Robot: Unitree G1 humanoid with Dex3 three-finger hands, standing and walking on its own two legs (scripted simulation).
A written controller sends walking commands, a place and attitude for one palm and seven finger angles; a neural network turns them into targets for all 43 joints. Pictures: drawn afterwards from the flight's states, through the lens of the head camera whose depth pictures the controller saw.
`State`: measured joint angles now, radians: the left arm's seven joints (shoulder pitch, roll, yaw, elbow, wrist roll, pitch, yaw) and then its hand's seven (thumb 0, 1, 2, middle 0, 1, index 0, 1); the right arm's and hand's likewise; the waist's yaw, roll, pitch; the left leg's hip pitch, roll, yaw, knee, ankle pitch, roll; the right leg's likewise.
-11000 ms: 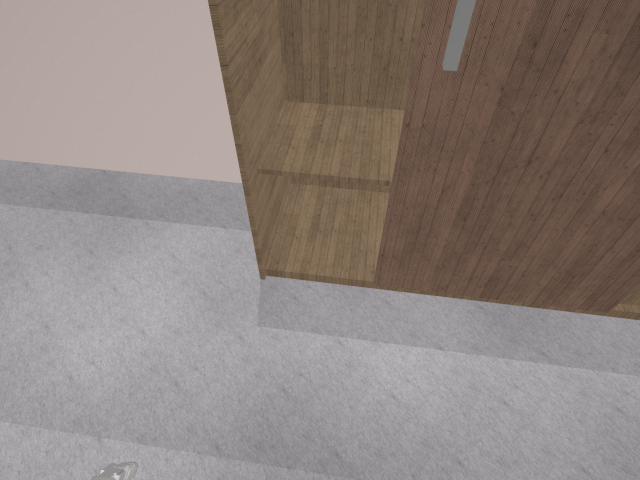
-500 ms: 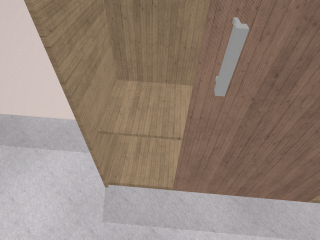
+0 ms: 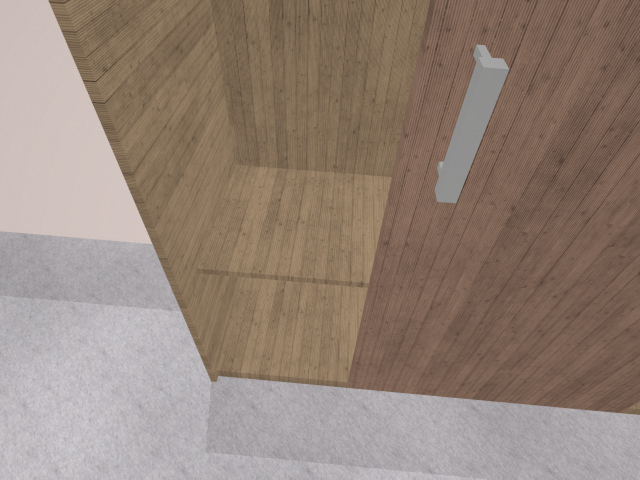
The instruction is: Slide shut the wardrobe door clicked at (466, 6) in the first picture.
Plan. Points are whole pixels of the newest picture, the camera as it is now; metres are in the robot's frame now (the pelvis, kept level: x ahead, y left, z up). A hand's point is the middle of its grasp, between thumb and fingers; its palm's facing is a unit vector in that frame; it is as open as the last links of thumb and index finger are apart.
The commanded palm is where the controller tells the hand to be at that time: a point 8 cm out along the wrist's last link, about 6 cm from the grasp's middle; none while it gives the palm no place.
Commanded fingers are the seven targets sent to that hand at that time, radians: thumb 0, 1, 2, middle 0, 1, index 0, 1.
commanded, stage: raise the hand with hooked fingers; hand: right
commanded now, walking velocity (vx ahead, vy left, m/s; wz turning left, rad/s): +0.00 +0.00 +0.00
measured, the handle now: (462, 128) +0.49 -0.14 +0.22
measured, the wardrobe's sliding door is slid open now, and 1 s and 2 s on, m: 0.42 0.42 0.42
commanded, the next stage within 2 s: none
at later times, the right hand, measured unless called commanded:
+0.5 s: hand out of the picture +0.15 -0.19 +0.00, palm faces +0.17 +0.98 -0.06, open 9.0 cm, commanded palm +0.13 -0.24 +0.03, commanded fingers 0.00 -0.29 -0.64 0.24 0.69 0.24 0.69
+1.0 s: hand (574, 389) +0.21 -0.23 +0.11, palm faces +0.11 +0.99 -0.10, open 12.1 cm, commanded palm +0.17 -0.28 +0.13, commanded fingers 0.00 0.29 -0.39 0.28 1.07 0.28 1.07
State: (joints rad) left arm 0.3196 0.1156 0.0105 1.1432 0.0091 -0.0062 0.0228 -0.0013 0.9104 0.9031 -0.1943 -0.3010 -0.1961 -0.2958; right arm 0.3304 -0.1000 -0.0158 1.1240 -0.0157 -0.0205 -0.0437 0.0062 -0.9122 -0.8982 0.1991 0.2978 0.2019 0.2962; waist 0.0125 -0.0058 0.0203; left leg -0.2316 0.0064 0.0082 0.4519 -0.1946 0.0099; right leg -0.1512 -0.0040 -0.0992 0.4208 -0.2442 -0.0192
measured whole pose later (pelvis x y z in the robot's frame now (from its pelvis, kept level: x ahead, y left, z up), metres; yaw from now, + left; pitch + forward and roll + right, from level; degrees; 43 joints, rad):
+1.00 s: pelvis +0.01 +0.02 -0.02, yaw -5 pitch +1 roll +1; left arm 0.27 0.30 -0.02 0.68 -0.06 -0.36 0.09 0.01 0.90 0.90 -0.20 -0.30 -0.20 -0.30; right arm 0.29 -0.35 -0.35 -0.14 0.38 -0.10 0.35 0.00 0.07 -0.48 0.27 0.92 0.27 0.92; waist -0.02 -0.04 -0.01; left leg -0.34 0.00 0.11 0.65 -0.32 0.04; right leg -0.32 -0.03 0.01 0.68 -0.37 0.01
